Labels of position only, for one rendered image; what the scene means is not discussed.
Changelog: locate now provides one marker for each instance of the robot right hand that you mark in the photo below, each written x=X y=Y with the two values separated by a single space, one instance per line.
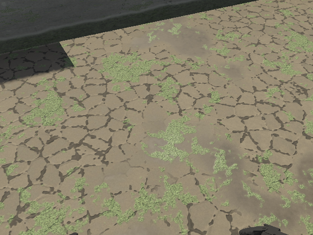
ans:
x=262 y=230

